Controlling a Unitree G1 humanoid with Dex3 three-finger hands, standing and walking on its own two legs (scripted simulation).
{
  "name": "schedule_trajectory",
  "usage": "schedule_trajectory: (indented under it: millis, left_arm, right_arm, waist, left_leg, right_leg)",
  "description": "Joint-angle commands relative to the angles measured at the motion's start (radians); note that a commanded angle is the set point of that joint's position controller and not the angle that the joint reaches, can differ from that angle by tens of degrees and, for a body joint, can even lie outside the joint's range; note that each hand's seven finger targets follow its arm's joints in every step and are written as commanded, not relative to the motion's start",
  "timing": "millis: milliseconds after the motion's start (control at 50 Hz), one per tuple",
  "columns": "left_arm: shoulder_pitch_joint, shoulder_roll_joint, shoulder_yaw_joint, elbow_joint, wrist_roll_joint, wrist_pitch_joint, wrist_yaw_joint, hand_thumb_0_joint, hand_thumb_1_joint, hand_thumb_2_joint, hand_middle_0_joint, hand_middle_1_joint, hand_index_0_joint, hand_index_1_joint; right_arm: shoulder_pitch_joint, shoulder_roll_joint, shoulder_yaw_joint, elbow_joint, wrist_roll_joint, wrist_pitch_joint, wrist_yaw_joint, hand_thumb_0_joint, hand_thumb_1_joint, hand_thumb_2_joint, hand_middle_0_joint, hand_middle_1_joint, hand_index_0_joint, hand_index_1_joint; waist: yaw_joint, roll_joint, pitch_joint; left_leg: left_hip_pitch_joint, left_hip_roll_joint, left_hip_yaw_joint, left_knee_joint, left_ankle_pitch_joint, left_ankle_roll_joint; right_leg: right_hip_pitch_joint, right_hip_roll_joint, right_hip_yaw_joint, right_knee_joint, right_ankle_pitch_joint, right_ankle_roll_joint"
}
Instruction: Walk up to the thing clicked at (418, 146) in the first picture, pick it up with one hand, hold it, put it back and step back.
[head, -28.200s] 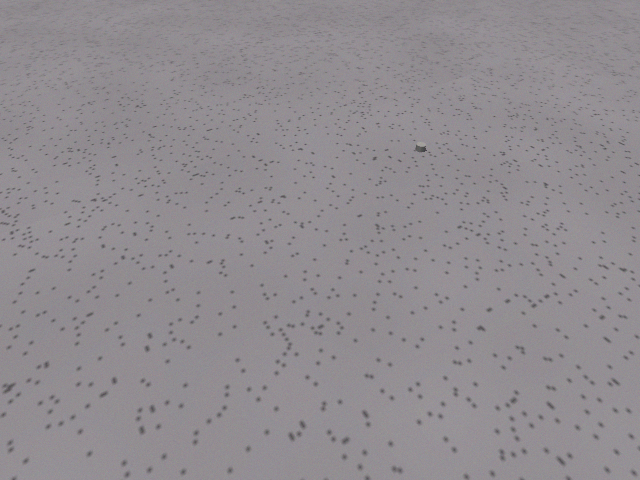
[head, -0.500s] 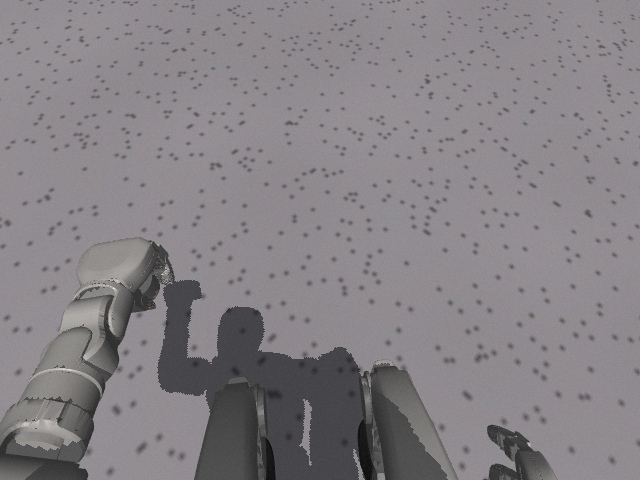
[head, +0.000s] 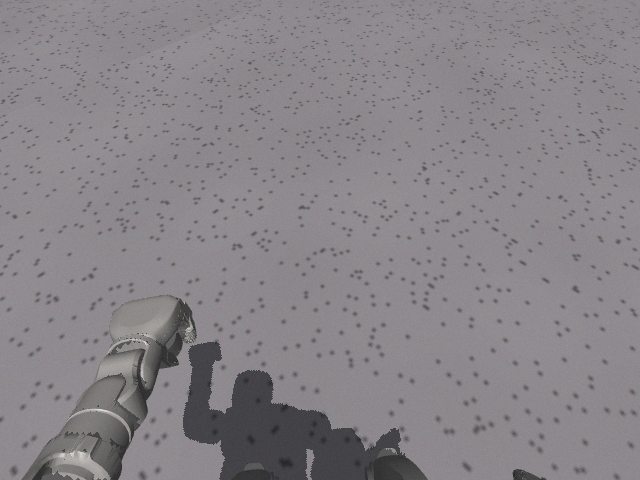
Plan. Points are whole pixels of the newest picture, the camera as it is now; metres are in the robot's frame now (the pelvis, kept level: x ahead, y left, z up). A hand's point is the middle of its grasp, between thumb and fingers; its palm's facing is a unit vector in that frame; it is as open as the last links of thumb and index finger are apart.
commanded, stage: lift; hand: left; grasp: from above
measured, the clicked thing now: (162, 342) +0.36 +0.23 -0.11
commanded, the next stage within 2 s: hold in 0.14 s
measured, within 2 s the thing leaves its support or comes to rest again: neither
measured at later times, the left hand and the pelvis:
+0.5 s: hand (139, 328) +0.34 +0.23 -0.02, palm faces -0.43 -0.07 -0.90, open 5.9 cm; pelvis +0.03 +0.01 +0.04, yaw -1 degrees
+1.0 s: hand (133, 324) +0.33 +0.22 +0.01, palm faces -0.43 -0.06 -0.90, open 6.0 cm; pelvis +0.03 +0.00 +0.05, yaw -1 degrees
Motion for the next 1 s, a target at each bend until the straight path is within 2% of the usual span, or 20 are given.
schedule_trajectory:
  millis: [0,40,80,140,180,240,300,320,360,400,420,440,460,520,560,640,760,800,940,980]
  left_arm:
    - [-0.289,0.219,0.075,-0.169,0.000,-0.001,0.041,0.000,0.752,0.314,-1.028,-0.474,-1.088,-0.412]
    - [-0.270,0.191,0.056,-0.167,-0.001,0.000,0.035,0.000,0.723,0.294,-0.996,-0.484,-1.063,-0.416]
    - [-0.274,0.201,0.058,-0.190,-0.005,0.000,0.032,0.000,0.750,0.316,-1.019,-0.493,-1.084,-0.426]
    - [-0.256,0.201,0.061,-0.186,-0.008,-0.001,0.026,0.000,0.707,0.340,-0.998,-0.486,-1.056,-0.426]
    - [-0.259,0.183,0.046,-0.197,-0.008,-0.008,0.021,0.000,0.708,0.354,-1.006,-0.480,-1.060,-0.425]
    - [-0.270,0.200,0.053,-0.223,-0.003,-0.017,0.014,0.000,0.667,0.302,-0.962,-0.472,-1.026,-0.407]
    - [-0.254,0.207,0.050,-0.226,0.016,-0.019,0.003,0.000,0.659,0.325,-0.960,-0.476,-1.021,-0.414]
    - [-0.266,0.216,0.056,-0.253,0.014,-0.022,0.000,0.000,0.668,0.319,-0.966,-0.474,-1.029,-0.411]
    - [-0.251,0.195,0.042,-0.240,0.009,-0.021,-0.012,0.000,0.686,0.330,-0.975,-0.489,-1.039,-0.423]
    - [-0.243,0.213,0.054,-0.258,0.009,-0.020,-0.019,0.000,0.692,0.335,-0.982,-0.481,-1.045,-0.417]
    - [-0.231,0.205,0.052,-0.244,0.006,-0.019,-0.025,0.000,0.670,0.328,-0.968,-0.478,-1.030,-0.414]
    - [-0.245,0.210,0.052,-0.269,0.007,-0.021,-0.028,0.000,0.673,0.344,-0.974,-0.482,-1.034,-0.421]
    - [-0.235,0.200,0.046,-0.256,0.007,-0.019,-0.035,0.000,0.669,0.339,-0.966,-0.492,-1.028,-0.428]
    - [-0.247,0.215,0.053,-0.296,0.001,-0.022,-0.048,0.000,0.655,0.346,-0.965,-0.484,-1.023,-0.425]
    - [-0.215,0.218,0.056,-0.291,0.008,-0.025,-0.058,0.000,0.670,0.335,-0.968,-0.492,-1.031,-0.428]
    - [-0.235,0.220,0.055,-0.335,0.004,-0.028,-0.071,0.000,0.673,0.320,-0.964,-0.486,-1.029,-0.419]
    - [-0.193,0.217,0.058,-0.341,0.006,-0.024,-0.084,0.000,0.659,0.328,-0.968,-0.472,-1.027,-0.411]
    - [-0.210,0.226,0.063,-0.377,0.004,-0.025,-0.090,0.000,0.660,0.338,-0.965,-0.481,-1.025,-0.420]
    - [-0.189,0.225,0.064,-0.394,0.003,-0.022,-0.103,0.000,0.663,0.326,-0.959,-0.492,-1.024,-0.426]
    - [-0.174,0.223,0.062,-0.412,0.003,-0.022,-0.114,0.000,0.663,0.331,-0.960,-0.490,-1.023,-0.426]
  right_arm:
    - [0.017,-0.142,-0.051,-0.092,0.001,-0.022,-0.006,0.000,-0.901,-0.898,0.200,0.300,0.200,0.300]
    - [0.021,-0.139,-0.051,-0.089,-0.001,-0.020,-0.004,0.000,-0.899,-0.897,0.200,0.300,0.200,0.300]
    - [0.014,-0.144,-0.056,-0.096,0.003,-0.016,-0.004,0.000,-0.899,-0.897,0.200,0.300,0.200,0.300]
    - [0.012,-0.142,-0.055,-0.094,0.002,-0.010,-0.002,0.000,-0.898,-0.896,0.200,0.300,0.200,0.300]
    - [0.003,-0.142,-0.056,-0.098,0.003,-0.008,-0.001,0.000,-0.899,-0.896,0.200,0.300,0.200,0.300]
    - [-0.003,-0.145,-0.058,-0.103,0.003,-0.004,0.001,0.000,-0.901,-0.895,0.200,0.300,0.200,0.300]
    - [-0.011,-0.142,-0.057,-0.104,0.007,0.002,0.002,0.000,-0.900,-0.896,0.200,0.300,0.200,0.300]
    - [-0.012,-0.145,-0.060,-0.105,0.007,0.004,0.003,0.000,-0.900,-0.896,0.200,0.300,0.200,0.300]
    - [-0.014,-0.146,-0.061,-0.105,0.008,0.006,0.005,0.000,-0.900,-0.896,0.200,0.300,0.200,0.300]
    - [-0.020,-0.150,-0.063,-0.110,0.009,0.009,0.007,0.000,-0.898,-0.895,0.200,0.300,0.200,0.300]
    - [-0.019,-0.149,-0.061,-0.110,0.009,0.010,0.009,0.000,-0.898,-0.896,0.200,0.300,0.200,0.300]
    - [-0.024,-0.150,-0.062,-0.114,0.010,0.012,0.009,0.000,-0.898,-0.896,0.200,0.300,0.200,0.300]
    - [-0.022,-0.148,-0.061,-0.118,0.011,0.014,0.010,0.000,-0.899,-0.896,0.200,0.300,0.200,0.300]
    - [-0.038,-0.149,-0.059,-0.132,0.014,0.019,0.011,0.000,-0.902,-0.897,0.200,0.300,0.200,0.300]
    - [-0.043,-0.149,-0.059,-0.139,0.015,0.020,0.012,0.000,-0.901,-0.897,0.200,0.300,0.200,0.300]
    - [-0.048,-0.153,-0.060,-0.147,0.017,0.024,0.013,0.000,-0.902,-0.897,0.200,0.300,0.200,0.300]
    - [-0.062,-0.152,-0.059,-0.163,0.020,0.030,0.014,0.000,-0.904,-0.899,0.200,0.300,0.200,0.300]
    - [-0.063,-0.150,-0.059,-0.162,0.020,0.031,0.014,0.000,-0.905,-0.899,0.200,0.300,0.200,0.300]
    - [-0.088,-0.146,-0.052,-0.180,0.022,0.034,0.013,0.000,-0.906,-0.899,0.200,0.300,0.200,0.300]
    - [-0.084,-0.145,-0.053,-0.177,0.024,0.035,0.013,0.000,-0.905,-0.899,0.199,0.300,0.200,0.300]
  waist:
    - [0.013,0.022,-0.284]
    - [0.011,0.006,-0.285]
    - [0.013,-0.004,-0.292]
    - [0.017,-0.014,-0.269]
    - [0.011,-0.001,-0.253]
    - [0.020,0.008,-0.252]
    - [0.026,0.002,-0.242]
    - [0.033,0.019,-0.264]
    - [0.024,0.009,-0.246]
    - [0.039,0.014,-0.238]
    - [0.031,0.000,-0.234]
    - [0.040,0.006,-0.242]
    - [0.028,-0.001,-0.234]
    - [0.039,-0.001,-0.212]
    - [0.051,0.002,-0.218]
    - [0.045,0.012,-0.221]
    - [0.053,-0.008,-0.197]
    - [0.060,-0.001,-0.222]
    - [0.066,-0.006,-0.176]
    - [0.067,-0.019,-0.197]
  left_leg:
    - [0.251,-0.043,-0.012,-0.222,0.210,0.014]
    - [0.279,-0.044,-0.013,-0.243,0.232,0.014]
    - [0.309,-0.047,-0.006,-0.261,0.257,0.017]
    - [0.336,-0.049,0.000,-0.290,0.268,0.018]
    - [0.366,-0.046,0.000,-0.310,0.275,0.013]
    - [0.394,-0.045,0.001,-0.337,0.286,0.011]
    - [0.407,-0.051,0.005,-0.353,0.318,0.011]
    - [0.437,-0.050,0.009,-0.360,0.337,0.008]
    - [0.459,-0.044,0.005,-0.370,0.366,0.006]
    - [0.460,-0.046,0.006,-0.384,0.370,0.006]
    - [0.463,-0.044,0.006,-0.388,0.378,0.006]
    - [0.475,-0.045,0.010,-0.391,0.389,0.007]
    - [0.471,-0.047,0.012,-0.390,0.397,0.009]
    - [0.465,-0.050,0.013,-0.411,0.358,0.011]
    - [0.479,-0.047,0.011,-0.420,0.374,0.008]
    - [0.505,-0.044,0.013,-0.428,0.404,0.006]
    - [0.510,-0.048,0.021,-0.443,0.395,0.011]
    - [0.526,-0.048,0.024,-0.445,0.414,0.011]
    - [0.524,-0.048,0.025,-0.477,0.351,0.013]
    - [0.536,-0.050,0.026,-0.473,0.385,0.016]
  right_leg:
    - [0.236,0.043,0.000,-0.207,0.175,-0.039]
    - [0.266,0.043,0.002,-0.230,0.195,-0.040]
    - [0.305,0.042,0.006,-0.254,0.223,-0.037]
    - [0.333,0.042,0.004,-0.286,0.235,-0.036]
    - [0.321,0.044,-0.001,-0.299,0.232,-0.038]
    - [0.350,0.047,-0.006,-0.318,0.234,-0.040]
    - [0.378,0.047,0.001,-0.334,0.267,-0.039]
    - [0.390,0.048,0.000,-0.338,0.280,-0.040]
    - [0.382,0.051,-0.007,-0.343,0.297,-0.042]
    - [0.408,0.053,-0.008,-0.354,0.298,-0.043]
    - [0.410,0.054,-0.009,-0.356,0.305,-0.043]
    - [0.421,0.053,-0.008,-0.361,0.317,-0.043]
    - [0.421,0.053,-0.003,-0.365,0.330,-0.042]
    - [0.436,0.051,0.000,-0.386,0.297,-0.040]
    - [0.448,0.054,-0.005,-0.384,0.302,-0.042]
    - [0.455,0.056,-0.006,-0.389,0.324,-0.043]
    - [0.476,0.053,-0.001,-0.409,0.324,-0.041]
    - [0.495,0.053,-0.001,-0.407,0.342,-0.040]
    - [0.492,0.051,0.003,-0.439,0.283,-0.038]
    - [0.511,0.049,0.004,-0.435,0.319,-0.036]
